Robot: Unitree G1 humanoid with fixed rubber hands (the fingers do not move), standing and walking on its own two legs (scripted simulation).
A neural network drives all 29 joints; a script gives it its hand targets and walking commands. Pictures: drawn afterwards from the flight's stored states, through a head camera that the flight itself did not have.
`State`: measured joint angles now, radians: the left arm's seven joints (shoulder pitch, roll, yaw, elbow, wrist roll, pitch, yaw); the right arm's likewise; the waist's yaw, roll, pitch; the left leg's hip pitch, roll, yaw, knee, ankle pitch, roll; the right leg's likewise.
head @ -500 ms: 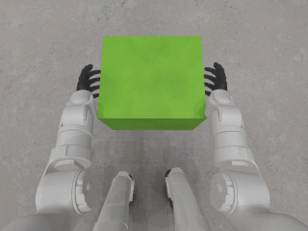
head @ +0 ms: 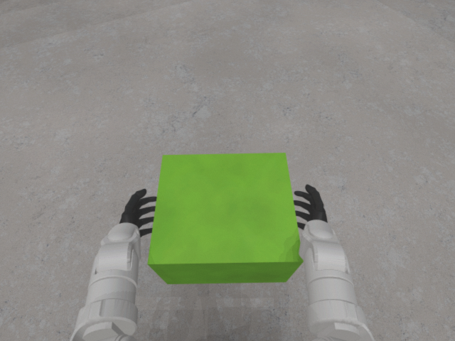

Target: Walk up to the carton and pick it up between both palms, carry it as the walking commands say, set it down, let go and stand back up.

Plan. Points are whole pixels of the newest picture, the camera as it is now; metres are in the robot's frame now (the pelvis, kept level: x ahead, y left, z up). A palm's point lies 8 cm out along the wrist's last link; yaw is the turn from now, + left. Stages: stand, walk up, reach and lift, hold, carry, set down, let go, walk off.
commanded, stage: reach and lift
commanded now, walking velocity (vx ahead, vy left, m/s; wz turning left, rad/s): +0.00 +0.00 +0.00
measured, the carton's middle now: (225, 219) +0.37 +0.00 -0.10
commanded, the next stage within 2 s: hold in 1.58 s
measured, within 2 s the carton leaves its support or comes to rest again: neither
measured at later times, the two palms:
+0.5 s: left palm (120, 227) +0.30 +0.17 +0.04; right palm (332, 220) +0.30 -0.17 +0.05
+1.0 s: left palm (106, 232) +0.28 +0.18 +0.06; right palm (330, 216) +0.30 -0.16 +0.07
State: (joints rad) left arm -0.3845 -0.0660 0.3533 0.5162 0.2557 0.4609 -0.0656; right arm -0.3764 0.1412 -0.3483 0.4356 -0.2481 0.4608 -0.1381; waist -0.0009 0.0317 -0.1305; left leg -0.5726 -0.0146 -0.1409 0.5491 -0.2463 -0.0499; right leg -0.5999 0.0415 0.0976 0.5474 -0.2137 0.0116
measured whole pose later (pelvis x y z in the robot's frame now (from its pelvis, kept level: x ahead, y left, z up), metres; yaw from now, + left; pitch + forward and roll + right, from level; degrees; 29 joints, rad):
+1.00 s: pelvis +0.00 +0.00 +0.02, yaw +1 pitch -3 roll +0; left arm -0.29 -0.10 0.32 0.34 0.32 0.72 -0.10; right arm -0.33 0.14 -0.30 0.33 -0.30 0.70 -0.09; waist 0.00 0.02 -0.06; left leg -0.07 0.00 -0.14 0.27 -0.15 -0.04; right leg -0.09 0.02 0.09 0.27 -0.12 0.01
